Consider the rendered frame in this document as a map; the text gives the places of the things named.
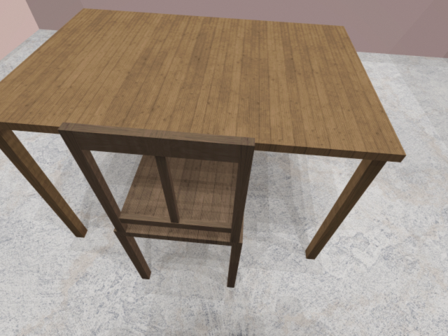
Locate chair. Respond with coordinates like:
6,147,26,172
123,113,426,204
58,122,255,288

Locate table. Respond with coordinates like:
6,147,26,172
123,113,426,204
0,8,406,260

